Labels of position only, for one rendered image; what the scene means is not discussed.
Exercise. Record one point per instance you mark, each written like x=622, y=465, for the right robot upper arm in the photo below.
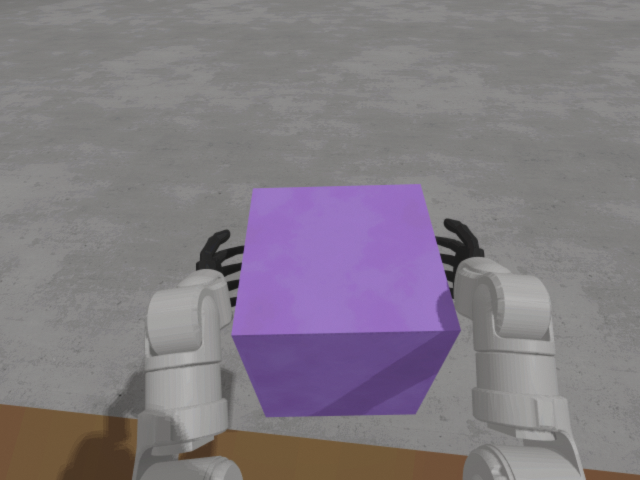
x=509, y=462

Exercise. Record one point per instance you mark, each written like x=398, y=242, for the carton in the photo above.
x=343, y=305

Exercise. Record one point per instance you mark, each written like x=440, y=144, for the robot right forearm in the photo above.
x=517, y=389

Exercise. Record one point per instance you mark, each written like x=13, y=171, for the right robot hand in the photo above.
x=469, y=249

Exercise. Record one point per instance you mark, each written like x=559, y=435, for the left robot hand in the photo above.
x=211, y=260

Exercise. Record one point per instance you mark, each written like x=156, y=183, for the left robot upper arm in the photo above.
x=207, y=468

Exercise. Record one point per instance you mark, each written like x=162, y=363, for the robot left forearm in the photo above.
x=184, y=408

